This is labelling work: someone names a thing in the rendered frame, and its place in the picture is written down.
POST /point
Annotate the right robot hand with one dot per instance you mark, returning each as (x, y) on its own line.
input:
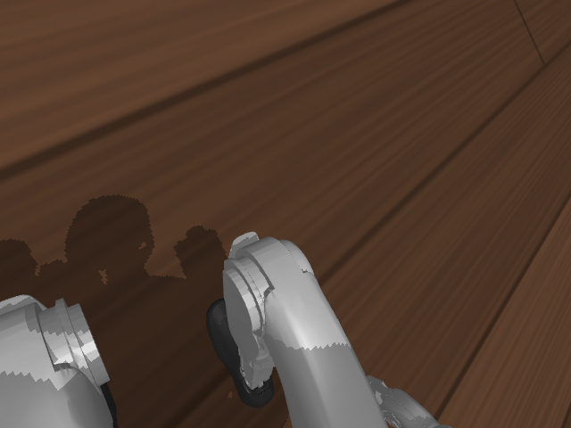
(400, 409)

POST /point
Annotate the right robot foot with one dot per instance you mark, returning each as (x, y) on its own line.
(227, 351)

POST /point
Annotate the left robot foot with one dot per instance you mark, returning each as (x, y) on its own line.
(110, 402)

